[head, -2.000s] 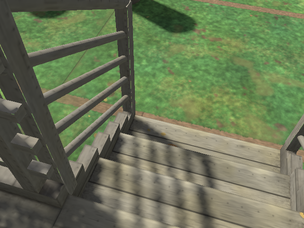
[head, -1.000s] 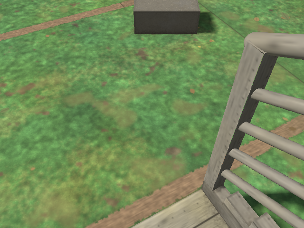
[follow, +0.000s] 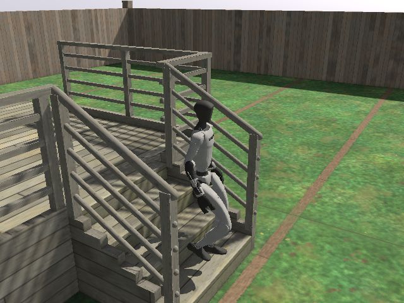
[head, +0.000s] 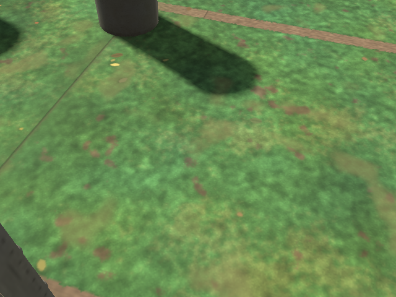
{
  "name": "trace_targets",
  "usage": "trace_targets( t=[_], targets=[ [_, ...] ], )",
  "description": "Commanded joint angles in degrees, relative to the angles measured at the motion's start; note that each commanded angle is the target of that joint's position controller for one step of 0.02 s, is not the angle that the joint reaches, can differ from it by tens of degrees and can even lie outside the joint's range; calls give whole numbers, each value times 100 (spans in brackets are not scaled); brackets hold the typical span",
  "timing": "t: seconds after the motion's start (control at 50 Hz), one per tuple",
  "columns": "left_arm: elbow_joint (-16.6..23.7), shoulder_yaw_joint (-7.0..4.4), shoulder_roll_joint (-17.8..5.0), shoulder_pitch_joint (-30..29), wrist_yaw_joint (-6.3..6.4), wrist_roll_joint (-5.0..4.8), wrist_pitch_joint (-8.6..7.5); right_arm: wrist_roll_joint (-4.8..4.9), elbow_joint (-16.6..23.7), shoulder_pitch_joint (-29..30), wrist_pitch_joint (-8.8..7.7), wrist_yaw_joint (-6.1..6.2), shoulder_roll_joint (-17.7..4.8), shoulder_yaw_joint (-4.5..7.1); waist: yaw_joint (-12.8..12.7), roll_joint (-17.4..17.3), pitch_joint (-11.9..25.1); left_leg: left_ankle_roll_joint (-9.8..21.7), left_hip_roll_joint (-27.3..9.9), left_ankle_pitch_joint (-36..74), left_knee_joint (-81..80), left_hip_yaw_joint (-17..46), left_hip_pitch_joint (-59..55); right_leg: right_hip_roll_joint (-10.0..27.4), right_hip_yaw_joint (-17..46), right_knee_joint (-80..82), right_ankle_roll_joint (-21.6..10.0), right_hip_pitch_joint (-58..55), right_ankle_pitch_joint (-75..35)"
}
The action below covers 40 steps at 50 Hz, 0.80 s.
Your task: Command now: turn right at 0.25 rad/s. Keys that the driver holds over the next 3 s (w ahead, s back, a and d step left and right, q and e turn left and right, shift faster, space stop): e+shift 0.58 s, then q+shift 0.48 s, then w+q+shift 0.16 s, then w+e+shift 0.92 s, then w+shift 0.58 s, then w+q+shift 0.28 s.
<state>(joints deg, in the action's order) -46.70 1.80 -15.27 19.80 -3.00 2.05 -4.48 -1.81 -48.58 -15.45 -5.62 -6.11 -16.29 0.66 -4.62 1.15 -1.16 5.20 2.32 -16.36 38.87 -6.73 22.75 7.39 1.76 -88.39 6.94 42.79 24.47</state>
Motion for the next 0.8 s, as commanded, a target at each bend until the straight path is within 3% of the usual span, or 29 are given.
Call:
trace_targets(
  t=[0.02, 0.04, 0.08, 0.14, 0.16, 0.22, 0.24, 0.26, 0.28, 0.3, 0.32, 0.34, 0.42, 0.44, 0.46, 0.48, 0.5, 0.52, 0.54, 0.56, 0.58, 0.6, 0.62, 0.64, 0.68, 0.72, 0.74, 0.76, 0.8],
  targets=[
    [-349, -118, -418, 1583, -243, 105, 156, 58, 375, 591, -193, 173, -760, -5, -338, -298, -209, 233, -1797, -236, -2057, 1637, 1066, 228, 595, 1845, 60, -704, -1882],
    [-232, -207, -486, 1207, -280, 71, 161, -63, 425, 686, -141, 233, -997, 48, -234, -267, -134, 315, -1942, 33, -2075, 1652, 1192, 131, 482, 1550, 41, -976, -2172],
    [444, -262, -555, 193, -81, 42, 83, -167, 405, 107, -110, 482, -1231, 254, 321, -281, -40, 1003, -2629, 311, -2180, 2168, -322, 17, 544, 1580, -112, 491, -1727],
    [784, -69, -37, -135, 150, 233, 184, -337, 55, -865, -71, 832, -320, 187, 783, -221, 14, 1737, -3106, 1279, -1885, 2345, -1825, 49, 835, 887, -294, 2078, -1295],
    [808, -51, 72, -100, 143, 272, 199, -365, 53, -931, -60, 847, -134, 165, 779, -144, 90, 1675, -3027, 1478, -1854, 2047, -1885, 73, 813, 805, -346, 2117, -1254],
    [914, -175, 23, -424, -35, 382, 202, -287, 291, -575, -131, 967, -31, 186, 702, -250, 219, 1166, -2287, 1422, -1818, 633, -1139, -30, -117, 813, -472, 1109, -1201],
    [956, -195, 44, -467, -91, 317, 210, -256, 341, -379, -135, 1021, -92, 255, 692, -345, 163, 929, -2119, 1086, -1946, 275, -1171, 48, -245, 1525, -448, 978, -1156],
    [952, -233, 72, -442, -150, 351, 201, -408, 400, -368, -193, 1097, -89, 264, 662, -470, 266, 903, -2161, 1819, -1671, 176, -1012, 71, -180, 1059, -472, 530, -1607],
    [1033, -275, 46, -699, -221, 301, 192, -314, 454, -178, -207, 1140, -292, 354, 730, -422, 287, 795, -1953, 1914, -1782, -349, -1157, 40, -614, 2069, -447, 364, -1189],
    [1126, -294, 85, -775, -295, 326, 200, -487, 479, -230, -244, 1191, -386, 393, 683, -569, 360, 803, -2161, 2680, -1517, -280, -1026, 46, -671, 1680, -492, -82, -1495],
    [1198, -339, 47, -904, -335, 287, 246, -285, 419, -294, -237, 1220, -449, 448, 801, -613, 340, 747, -2023, 2849, -1653, -629, -1284, -17, -1016, 2553, -486, -214, -851],
    [1256, -369, -29, -1038, -354, 302, 279, -262, 479, -309, -197, 1226, -509, 454, 873, -719, 343, 710, -2111, 2994, -1620, -607, -1209, -103, -1099, 2893, -469, -732, -714],
    [1213, -590, -168, -934, -157, 155, 290, -335, 472, -203, -176, 1111, -1143, 800, 783, -838, 185, 493, -2818, 3043, -1365, -402, -1931, -493, -1042, 4411, -730, -1630, -415],
    [1129, -716, -316, -603, -125, 84, 233, -375, 546, -28, -197, 1105, -1136, 809, 572, -687, 280, 216, -2672, 3035, -769, -616, -1833, -712, -1095, 5047, -950, -2269, -948],
    [877, -908, -552, 86, -58, 53, 124, -350, 588, 100, -192, 1004, -915, 755, 150, -125, 760, -181, -2209, 2359, 520, -974, -1229, -978, -1019, 6001, -1297, -3771, -2388],
    [548, -1105, -1237, 1072, 149, 258, -47, -434, 922, 39, -139, 902, -82, 551, 127, 1208, 1529, -795, -1157, -1936, 2546, -1243, 771, -192, 316, 5666, -2212, -6092, -6622],
    [746, -1213, -1903, 1581, 148, 366, -229, -269, 1751, 368, -268, 774, 229, 364, 76, 831, 2507, -1118, -430, -3262, 3257, 112, 2560, 1335, 2685, 5606, -3505, -7733, -7695],
    [383, -1169, -1419, 2009, 64, 492, -432, 127, 1995, 1658, -286, 734, -19, 408, -587, -125, 838, -1127, -367, -3004, 3369, 994, 3877, 1465, 2845, 5711, -3136, -6949, -7472],
    [267, -1117, -1154, 1596, -1, 275, -527, 230, 2119, 1861, -302, 762, -225, 433, -442, 367, 467, -1119, -476, -2945, 3665, 1216, 4156, 1405, 2542, 5742, -3052, -6424, -6755],
    [312, -944, -699, 984, -141, -5, -475, 80, 1891, 1406, -262, 818, -668, 600, 56, 463, 357, -1066, -558, -2580, 3797, 1304, 3726, 1224, 2190, 5727, -2980, -5455, -6334],
    [534, -872, -673, 7, -273, -130, -358, -28, 1713, 837, -171, 855, -741, 618, 608, 476, 270, -954, -576, -2075, 3559, 1269, 2908, 926, 1747, 5829, -2886, -4038, -6063],
    [862, -848, -806, -853, -340, -142, -217, -107, 1471, 625, 8, 798, -766, 604, 931, 225, 173, -876, -588, -1551, 3467, 1160, 2064, 814, 1348, 6192, -2717, -2686, -5621],
    [1011, -843, -893, -1245, -292, -77, -129, -204, 1255, 296, 172, 625, -537, 504, 1033, 162, 482, -789, -395, -535, 3704, 930, 1321, 528, 920, 6134, -2596, -1863, -5367],
    [1104, -819, -965, -1507, -206, 83, -93, -223, 1035, -83, 302, 407, -397, 404, 1173, -22, 484, -682, -372, 420, 3938, 896, 779, 451, 682, 6058, -2429, -1148, -5120],
    [1000, -666, -763, -1536, -154, 117, -54, -178, 742, -420, 398, 81, -232, 300, 1230, -266, 422, -737, -523, 1143, 3555, 831, 262, 275, 293, 5842, -2050, -604, -4593],
    [673, -511, -527, -1096, -177, 17, -116, -341, 489, -731, 391, -45, -126, 241, 1076, 181, 313, -885, -701, 1812, 2908, 835, -106, 55, -96, 5619, -1701, -744, -3357],
    [365, -521, -576, -570, -44, 107, -178, -286, 574, -239, 348, 10, -351, 263, 569, 246, 218, -1061, -938, 2252, 2680, 1483, 1021, 502, 466, 5320, -1882, -1844, -2872],
    [160, -492, -581, 13, 59, 98, -189, -220, 618, 71, 314, 87, -452, 292, 218, 207, 203, -1141, -1045, 2196, 2207, 1704, 2268, 897, 929, 4945, -2023, -3125, -2710],
    [-172, -478, -653, 1151, 264, 46, -120, -183, 764, 935, 257, 251, -363, 249, -437, 396, 203, -1180, -1093, 1848, 1613, 1781, 3750, 1241, 1589, 4455, -2274, -4511, -2749]
  ],
)
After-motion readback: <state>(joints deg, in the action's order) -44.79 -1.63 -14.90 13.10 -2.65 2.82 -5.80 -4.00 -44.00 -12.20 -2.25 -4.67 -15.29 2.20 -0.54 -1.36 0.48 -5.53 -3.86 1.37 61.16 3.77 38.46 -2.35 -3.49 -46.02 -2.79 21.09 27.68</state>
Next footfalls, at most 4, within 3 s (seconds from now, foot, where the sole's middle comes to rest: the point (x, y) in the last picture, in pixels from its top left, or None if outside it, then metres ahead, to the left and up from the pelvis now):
0.46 right None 0.07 -0.17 -0.75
1.10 left None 0.41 0.07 -0.91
1.72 right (255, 244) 0.79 -0.15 -0.91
2.12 left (269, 153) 1.28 -0.23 -0.91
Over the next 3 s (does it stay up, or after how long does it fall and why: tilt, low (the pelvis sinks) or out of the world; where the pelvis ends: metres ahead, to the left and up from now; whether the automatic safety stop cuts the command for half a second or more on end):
stays up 1.58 -0.86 -0.17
